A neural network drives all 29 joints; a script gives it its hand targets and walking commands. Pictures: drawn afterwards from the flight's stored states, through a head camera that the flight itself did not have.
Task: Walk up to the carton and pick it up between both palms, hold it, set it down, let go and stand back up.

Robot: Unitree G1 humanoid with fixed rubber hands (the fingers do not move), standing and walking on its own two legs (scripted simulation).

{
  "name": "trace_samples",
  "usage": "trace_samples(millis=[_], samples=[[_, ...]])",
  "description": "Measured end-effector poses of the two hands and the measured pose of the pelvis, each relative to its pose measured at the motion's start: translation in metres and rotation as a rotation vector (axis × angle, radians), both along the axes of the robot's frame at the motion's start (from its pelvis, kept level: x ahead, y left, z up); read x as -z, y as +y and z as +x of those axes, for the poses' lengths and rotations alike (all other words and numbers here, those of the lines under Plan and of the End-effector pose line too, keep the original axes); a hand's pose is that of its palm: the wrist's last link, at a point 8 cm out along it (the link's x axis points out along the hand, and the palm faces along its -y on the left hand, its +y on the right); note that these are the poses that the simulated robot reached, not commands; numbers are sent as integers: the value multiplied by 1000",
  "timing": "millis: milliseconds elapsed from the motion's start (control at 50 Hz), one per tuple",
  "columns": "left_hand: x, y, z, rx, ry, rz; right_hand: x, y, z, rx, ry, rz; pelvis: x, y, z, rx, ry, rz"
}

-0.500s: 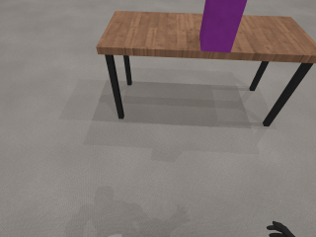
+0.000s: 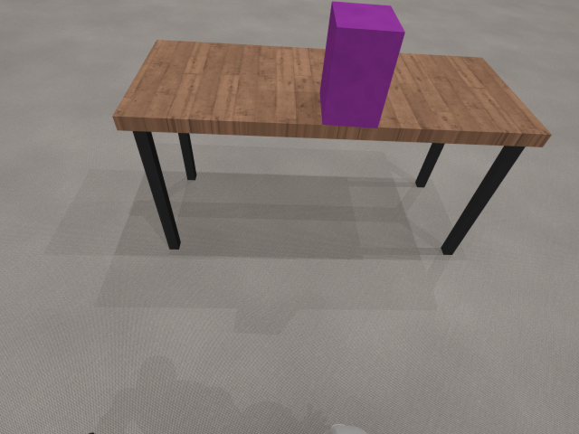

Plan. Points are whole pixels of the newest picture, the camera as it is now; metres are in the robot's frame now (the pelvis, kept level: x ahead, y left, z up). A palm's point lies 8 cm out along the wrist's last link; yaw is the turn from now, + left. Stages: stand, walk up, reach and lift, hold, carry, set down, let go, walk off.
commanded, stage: walk up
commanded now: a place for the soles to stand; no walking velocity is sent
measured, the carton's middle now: (355, 67) +1.04 -0.19 +0.04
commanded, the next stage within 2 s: none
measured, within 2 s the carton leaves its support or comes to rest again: neither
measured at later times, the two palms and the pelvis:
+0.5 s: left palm (134, 400) +0.20 +0.23 -0.10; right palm (560, 403) +0.19 -0.40 -0.07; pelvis +0.11 -0.08 +0.00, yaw -4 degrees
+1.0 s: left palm (174, 324) +0.32 +0.19 -0.10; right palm (557, 353) +0.26 -0.43 -0.06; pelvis +0.22 -0.10 +0.01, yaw -3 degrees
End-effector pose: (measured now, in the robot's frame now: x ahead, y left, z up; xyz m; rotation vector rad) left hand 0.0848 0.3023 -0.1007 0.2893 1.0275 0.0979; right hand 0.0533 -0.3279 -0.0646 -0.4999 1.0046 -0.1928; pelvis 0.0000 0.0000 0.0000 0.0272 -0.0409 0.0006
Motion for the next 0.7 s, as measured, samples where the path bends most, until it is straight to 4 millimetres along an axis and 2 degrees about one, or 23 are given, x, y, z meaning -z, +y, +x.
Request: trace_samples(millis=[60,140,220,320,460,620,700], samples=[[-1,-21,20,11,3,22,15,-21,18,4,-4,29,7,-23,17,10,8,26],[-1,-46,39,11,0,71,35,-45,53,13,-26,65,16,-53,36,26,1,4],[-16,-59,51,8,14,107,23,-60,87,20,-72,84,4,-70,51,41,9,3],[-22,-72,74,19,11,115,16,-72,107,28,-63,93,-3,-82,71,52,24,-23],[-10,-78,108,39,16,82,8,-78,129,38,-45,58,-1,-84,100,68,35,-56],[11,-64,135,31,46,26,-1,-59,169,4,-39,11,3,-64,135,53,54,-64],[6,-62,161,41,14,8,-11,-56,167,34,-37,-6,-3,-59,154,59,21,-66]])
